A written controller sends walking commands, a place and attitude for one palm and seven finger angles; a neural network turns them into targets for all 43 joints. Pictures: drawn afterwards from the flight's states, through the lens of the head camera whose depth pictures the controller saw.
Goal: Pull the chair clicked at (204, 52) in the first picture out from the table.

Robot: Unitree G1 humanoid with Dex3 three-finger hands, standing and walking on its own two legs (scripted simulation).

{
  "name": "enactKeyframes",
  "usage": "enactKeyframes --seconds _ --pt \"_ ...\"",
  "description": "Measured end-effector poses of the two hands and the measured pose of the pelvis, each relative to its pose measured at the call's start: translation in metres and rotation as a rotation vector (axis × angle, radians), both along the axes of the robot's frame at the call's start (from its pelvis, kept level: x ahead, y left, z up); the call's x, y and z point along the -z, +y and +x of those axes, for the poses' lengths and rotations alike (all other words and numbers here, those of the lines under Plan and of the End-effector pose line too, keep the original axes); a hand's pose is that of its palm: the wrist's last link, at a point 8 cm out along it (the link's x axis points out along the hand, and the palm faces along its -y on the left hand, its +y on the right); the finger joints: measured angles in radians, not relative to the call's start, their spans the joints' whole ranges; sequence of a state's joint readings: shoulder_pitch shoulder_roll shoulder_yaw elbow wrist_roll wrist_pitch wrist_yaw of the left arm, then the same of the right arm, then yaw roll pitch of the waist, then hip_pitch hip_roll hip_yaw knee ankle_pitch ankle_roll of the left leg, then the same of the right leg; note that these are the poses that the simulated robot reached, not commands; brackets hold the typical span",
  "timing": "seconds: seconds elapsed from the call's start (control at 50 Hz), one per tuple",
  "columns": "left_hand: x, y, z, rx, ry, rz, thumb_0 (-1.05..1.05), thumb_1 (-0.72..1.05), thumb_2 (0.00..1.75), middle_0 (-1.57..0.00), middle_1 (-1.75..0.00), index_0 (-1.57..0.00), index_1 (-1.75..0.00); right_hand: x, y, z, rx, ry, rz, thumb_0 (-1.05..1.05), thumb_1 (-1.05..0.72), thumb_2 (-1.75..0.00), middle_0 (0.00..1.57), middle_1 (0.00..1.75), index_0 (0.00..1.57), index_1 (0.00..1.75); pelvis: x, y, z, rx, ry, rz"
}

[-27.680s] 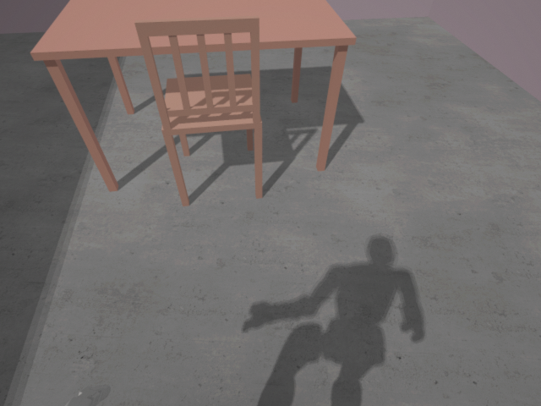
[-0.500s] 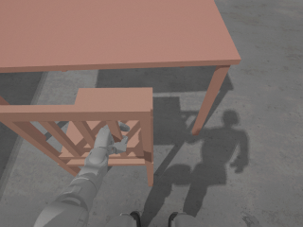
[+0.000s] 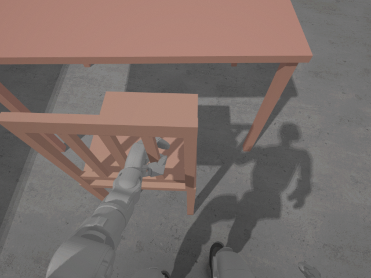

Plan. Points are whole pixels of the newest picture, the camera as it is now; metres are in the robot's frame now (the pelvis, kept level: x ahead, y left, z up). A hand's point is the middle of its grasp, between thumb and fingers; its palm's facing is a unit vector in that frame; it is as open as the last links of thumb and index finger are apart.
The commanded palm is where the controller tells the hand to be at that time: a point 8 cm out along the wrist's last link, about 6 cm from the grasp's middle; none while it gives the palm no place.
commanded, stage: step backward, pulling the chair out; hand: left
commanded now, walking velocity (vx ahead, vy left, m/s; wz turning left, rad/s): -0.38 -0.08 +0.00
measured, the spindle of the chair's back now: (121, 157) +0.39 +0.17 -0.08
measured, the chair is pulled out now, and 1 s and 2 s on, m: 0.20 0.25 0.26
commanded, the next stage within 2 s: none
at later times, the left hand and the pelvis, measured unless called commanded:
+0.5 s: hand (156, 183) +0.32 +0.08 -0.06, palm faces -0.14 -0.98 -0.17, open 5.7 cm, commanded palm +0.33 +0.13 -0.06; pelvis -0.04 +0.00 +0.00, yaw -2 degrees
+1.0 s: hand (155, 185) +0.31 +0.08 -0.06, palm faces -0.13 -0.98 -0.18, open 5.7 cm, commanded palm +0.33 +0.13 -0.05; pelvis -0.04 -0.01 +0.00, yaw +0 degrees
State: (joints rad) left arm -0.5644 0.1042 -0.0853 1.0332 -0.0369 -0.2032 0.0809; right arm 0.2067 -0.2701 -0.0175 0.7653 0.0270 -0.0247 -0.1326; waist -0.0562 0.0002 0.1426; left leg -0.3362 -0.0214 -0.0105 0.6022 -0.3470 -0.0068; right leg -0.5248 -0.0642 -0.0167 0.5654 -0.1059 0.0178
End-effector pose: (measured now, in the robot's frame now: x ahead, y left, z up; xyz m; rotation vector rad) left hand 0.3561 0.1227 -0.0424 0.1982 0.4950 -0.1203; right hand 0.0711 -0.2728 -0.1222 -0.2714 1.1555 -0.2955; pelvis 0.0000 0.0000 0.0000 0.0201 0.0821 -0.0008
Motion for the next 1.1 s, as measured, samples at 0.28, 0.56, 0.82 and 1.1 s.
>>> enactKeyframes --seconds 0.28,0.56,0.82,1.1 --pt "-0.001 0.002 -0.026 -0.058 0.004 0.008 0.09 0.62 0.80 -0.35 -1.22 -0.49 -1.45 0.010 0.012 -0.027 0.051 -0.041 0.092 0.00 -0.90 -0.90 0.20 0.30 0.20 0.30 0.005 -0.014 -0.027 0.021 -0.006 0.005" --pt "-0.001 0.008 -0.053 -0.019 0.006 0.007 0.08 0.63 0.78 -0.34 -1.23 -0.49 -1.45 -0.006 -0.002 -0.063 0.078 -0.022 -0.004 0.00 -0.91 -0.90 0.20 0.30 0.20 0.30 0.001 0.000 -0.041 0.041 -0.025 0.012" --pt "-0.001 0.007 -0.054 -0.073 -0.003 0.020 0.09 0.60 0.82 -0.37 -1.22 -0.49 -1.45 0.016 0.007 -0.043 0.037 -0.059 0.090 0.00 -0.90 -0.90 0.20 0.30 0.20 0.30 0.008 -0.016 -0.039 0.021 -0.024 0.010" --pt "-0.001 0.008 -0.054 -0.043 -0.004 0.014 0.09 0.62 0.79 -0.35 -1.26 -0.49 -1.45 0.007 0.003 -0.045 0.016 -0.019 0.045 0.00 -0.91 -0.90 0.20 0.30 0.20 0.30 0.004 -0.013 -0.038 0.008 -0.014 0.002"
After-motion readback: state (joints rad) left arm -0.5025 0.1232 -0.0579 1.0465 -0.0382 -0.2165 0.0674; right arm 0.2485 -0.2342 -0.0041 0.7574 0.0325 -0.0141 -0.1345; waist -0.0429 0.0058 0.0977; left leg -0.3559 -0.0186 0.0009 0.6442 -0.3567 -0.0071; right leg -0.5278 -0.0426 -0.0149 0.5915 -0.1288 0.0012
